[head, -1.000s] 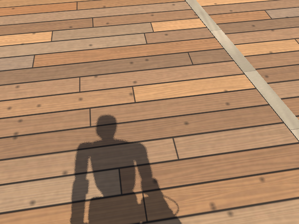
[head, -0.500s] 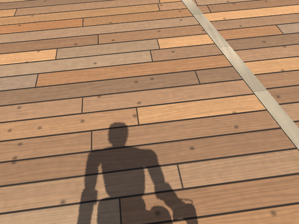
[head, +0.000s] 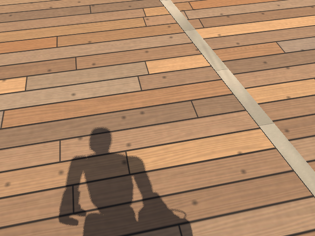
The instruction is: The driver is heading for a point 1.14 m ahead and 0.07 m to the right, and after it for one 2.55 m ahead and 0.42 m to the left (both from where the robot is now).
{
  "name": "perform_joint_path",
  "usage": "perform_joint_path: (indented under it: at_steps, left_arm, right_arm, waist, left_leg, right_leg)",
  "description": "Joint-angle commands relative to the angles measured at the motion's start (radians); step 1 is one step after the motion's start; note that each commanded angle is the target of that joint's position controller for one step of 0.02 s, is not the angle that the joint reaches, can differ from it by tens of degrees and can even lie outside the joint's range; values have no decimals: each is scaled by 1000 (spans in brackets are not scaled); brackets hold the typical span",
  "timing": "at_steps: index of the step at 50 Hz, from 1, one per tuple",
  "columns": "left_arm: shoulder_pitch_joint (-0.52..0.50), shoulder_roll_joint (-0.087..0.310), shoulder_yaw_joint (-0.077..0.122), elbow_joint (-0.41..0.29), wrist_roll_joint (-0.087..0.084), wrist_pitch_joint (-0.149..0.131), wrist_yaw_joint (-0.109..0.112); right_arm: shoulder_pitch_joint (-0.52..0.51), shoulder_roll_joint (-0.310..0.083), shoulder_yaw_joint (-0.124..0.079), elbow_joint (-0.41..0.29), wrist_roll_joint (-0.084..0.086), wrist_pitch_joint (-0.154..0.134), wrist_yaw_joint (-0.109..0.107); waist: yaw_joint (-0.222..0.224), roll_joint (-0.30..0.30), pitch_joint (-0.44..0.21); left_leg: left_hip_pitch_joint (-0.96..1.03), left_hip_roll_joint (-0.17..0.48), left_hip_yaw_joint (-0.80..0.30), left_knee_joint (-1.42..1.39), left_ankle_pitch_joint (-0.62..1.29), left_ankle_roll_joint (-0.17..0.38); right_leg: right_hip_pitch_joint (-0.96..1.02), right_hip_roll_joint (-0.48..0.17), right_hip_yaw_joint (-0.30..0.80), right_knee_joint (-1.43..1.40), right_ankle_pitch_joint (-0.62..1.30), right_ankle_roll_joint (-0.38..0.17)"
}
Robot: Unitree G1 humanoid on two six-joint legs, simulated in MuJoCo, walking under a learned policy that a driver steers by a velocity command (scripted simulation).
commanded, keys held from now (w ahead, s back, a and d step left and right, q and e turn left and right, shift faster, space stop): w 1.00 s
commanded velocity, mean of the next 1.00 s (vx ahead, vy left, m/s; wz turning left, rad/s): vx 0.50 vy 0.00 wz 0.00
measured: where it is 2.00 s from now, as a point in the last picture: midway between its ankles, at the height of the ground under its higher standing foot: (162, 132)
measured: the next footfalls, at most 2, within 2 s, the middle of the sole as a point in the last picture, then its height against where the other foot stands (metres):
right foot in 0.30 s outside the picture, level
left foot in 0.86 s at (142, 208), level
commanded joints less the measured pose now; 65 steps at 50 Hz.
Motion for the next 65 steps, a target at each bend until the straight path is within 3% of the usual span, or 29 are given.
perform_joint_path:
  at_steps: [1,5,10,12,13,14,15,16,17,18,19,20,22,26,32,37,40,42,43,44,45,46,47,48,49,51,54,60,65]
  left_arm:
    - [33,44,13,-42,12,4,7]
    - [-129,28,6,-84,3,-8,-6]
    - [-249,44,3,-134,-10,-17,-36]
    - [-221,67,11,-138,-10,-26,-46]
    - [-161,87,21,-125,-9,-30,-47]
    - [-22,125,44,-83,-7,-32,-44]
    - [185,203,71,-34,1,-34,-36]
    - [302,303,97,-6,11,-24,-37]
    - [303,212,71,-7,9,-24,-39]
    - [207,159,52,-25,6,-26,-39]
    - [108,126,39,-50,6,-24,-40]
    - [48,96,30,-57,11,-24,-46]
    - [20,64,21,-47,18,-29,-53]
    - [96,111,34,-1,18,-32,-39]
    - [182,128,35,37,5,-15,-14]
    - [249,137,42,83,-3,3,-7]
    - [225,155,52,87,-6,16,-1]
    - [184,153,50,77,-2,27,-1]
    - [179,125,36,59,9,27,-2]
    - [297,7,0,48,13,7,-14]
    - [287,29,2,65,-1,-21,-21]
    - [192,119,26,36,-29,-37,-24]
    - [118,130,29,15,-34,-42,-19]
    - [82,123,34,9,-20,-36,-11]
    - [96,108,41,12,-9,-21,-4]
    - [137,59,38,23,-5,5,-1]
    - [59,65,44,-8,4,18,4]
    - [-151,38,35,-69,3,7,-13]
    - [-285,39,24,-119,-8,-4,-41]
  right_arm:
    - [-41,-133,-21,-55,2,-17,-20]
    - [39,-161,-26,-38,18,-4,-34]
    - [111,-170,-32,-5,27,17,-37]
    - [101,-183,-38,-3,27,28,-39]
    - [80,-189,-39,-8,26,33,-39]
    - [64,-174,-33,-14,21,39,-39]
    - [55,-133,-15,-39,5,38,-38]
    - [165,-13,21,-48,7,15,-29]
    - [144,-74,8,-36,23,-12,-25]
    - [58,-156,-14,-66,48,-26,-21]
    - [-5,-162,-16,-83,48,-27,-26]
    - [-38,-147,-19,-89,33,-21,-31]
    - [-6,-110,-24,-80,22,9,-36]
    - [-69,-92,-28,-106,13,31,-42]
    - [-287,-65,-21,-168,15,21,-28]
    - [-409,-70,-16,-217,26,10,-3]
    - [-378,-98,-25,-222,27,-1,10]
    - [-171,-155,-59,-161,24,-3,5]
    - [21,-219,-84,-111,17,-2,-4]
    - [150,-320,-109,-85,0,5,-10]
    - [148,-250,-85,-84,8,7,-7]
    - [58,-196,-68,-95,17,4,-8]
    - [-36,-158,-56,-119,17,4,-8]
    - [-103,-125,-45,-128,10,3,-4]
    - [-133,-98,-37,-128,0,-1,0]
    - [-120,-97,-37,-108,-2,-6,3]
    - [-65,-142,-47,-80,-1,-9,-15]
    - [30,-156,-45,-45,12,6,-39]
    - [111,-166,-51,0,20,25,-43]
  waist:
    - [47,75,54]
    - [-12,77,54]
    - [-47,92,81]
    - [-18,106,65]
    - [22,116,33]
    - [90,105,-47]
    - [166,34,-199]
    - [140,-223,-333]
    - [150,-205,-368]
    - [128,-146,-225]
    - [96,-67,-148]
    - [69,-15,-81]
    - [19,-42,-45]
    - [15,-11,6]
    - [75,-19,51]
    - [103,-23,96]
    - [64,-40,67]
    - [-48,-48,-58]
    - [-118,3,-192]
    - [-87,247,-347]
    - [-91,282,-412]
    - [-77,224,-252]
    - [-47,148,-153]
    - [-15,90,-80]
    - [22,107,-51]
    - [50,126,-35]
    - [47,98,9]
    - [-13,95,48]
    - [-54,93,92]
  left_leg:
    - [-105,280,-207,-203,72,172]
    - [-20,264,-158,-185,85,127]
    - [145,328,-180,-111,59,112]
    - [187,351,-193,-54,117,96]
    - [187,341,-180,15,243,81]
    - [163,289,-137,179,402,58]
    - [2,227,-77,471,326,20]
    - [-430,49,-16,863,-95,-58]
    - [-559,55,-171,1023,-406,-43]
    - [-632,114,-183,1066,-344,-20]
    - [-602,171,-152,1032,-251,-15]
    - [-565,203,-140,965,-185,-20]
    - [-458,236,-138,878,-118,-29]
    - [-534,242,-122,741,3,-61]
    - [-527,205,-80,399,236,-72]
    - [-554,184,-78,273,179,-47]
    - [-454,155,-56,231,74,-11]
    - [-148,85,2,209,58,29]
    - [159,177,-101,244,83,79]
    - [563,439,-559,183,-58,242]
    - [598,493,-814,28,-137,268]
    - [469,459,-674,14,-162,208]
    - [306,422,-528,-6,-104,171]
    - [153,380,-425,-43,-29,150]
    - [56,341,-351,-77,13,129]
    - [-30,312,-281,-128,61,137]
    - [-26,311,-225,-165,148,152]
    - [52,279,-138,-179,157,107]
    - [203,332,-141,-127,160,106]
  right_leg:
    - [-19,-42,2,-145,161,27]
    - [16,5,-38,-432,307,35]
    - [11,33,-42,-580,214,14]
    - [73,51,-52,-621,134,-14]
    - [167,77,-76,-642,108,-32]
    - [348,109,-99,-662,103,-58]
    - [650,-11,34,-638,123,-121]
    - [1039,-244,479,-716,-34,-276]
    - [1050,-276,679,-834,-99,-282]
    - [927,-249,538,-841,-82,-232]
    - [781,-209,395,-860,4,-205]
    - [653,-166,302,-901,75,-193]
    - [527,-106,190,-960,144,-174]
    - [518,-94,94,-1003,304,-194]
    - [564,-63,9,-1030,256,-157]
    - [710,-121,15,-980,252,-150]
    - [761,-144,14,-899,399,-128]
    - [718,-85,-37,-663,691,-93]
    - [544,-30,-76,-402,570,-59]
    - [123,144,-105,15,94,18]
    - [-19,180,52,180,-360,10]
    - [-110,115,65,238,-315,-11]
    - [-100,56,32,201,-216,-21]
    - [-54,17,13,133,-140,-18]
    - [14,-14,19,75,-91,-19]
    - [82,-26,9,23,-51,-11]
    - [-5,-36,2,-97,61,16]
    - [-30,3,-37,-439,314,29]
    - [-60,32,-50,-576,259,13]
